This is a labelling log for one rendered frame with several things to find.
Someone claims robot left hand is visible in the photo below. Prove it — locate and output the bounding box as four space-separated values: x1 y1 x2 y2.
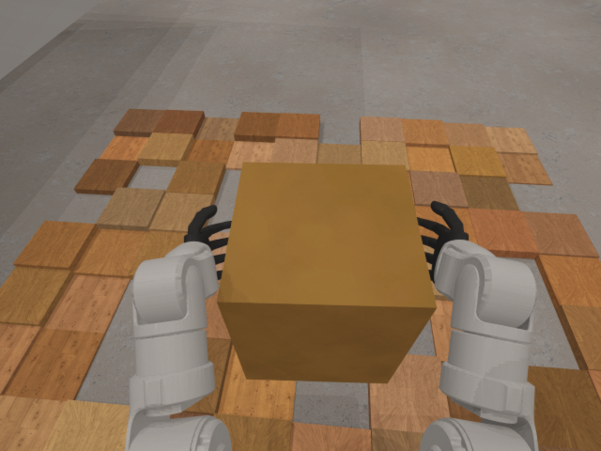
184 205 232 280

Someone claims robot right hand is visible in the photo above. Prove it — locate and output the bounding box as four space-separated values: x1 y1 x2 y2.
417 201 469 284

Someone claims right robot upper arm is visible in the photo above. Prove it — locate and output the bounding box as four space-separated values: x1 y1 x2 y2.
420 417 531 451

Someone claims left robot upper arm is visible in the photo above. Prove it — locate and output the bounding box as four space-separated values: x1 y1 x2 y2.
129 415 232 451

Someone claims carton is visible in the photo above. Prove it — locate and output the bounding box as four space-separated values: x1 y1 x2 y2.
217 162 437 383

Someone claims robot left forearm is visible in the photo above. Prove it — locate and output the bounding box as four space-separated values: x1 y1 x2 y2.
125 241 219 451

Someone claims robot right forearm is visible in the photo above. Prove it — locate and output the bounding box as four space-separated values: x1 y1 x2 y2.
434 240 539 451

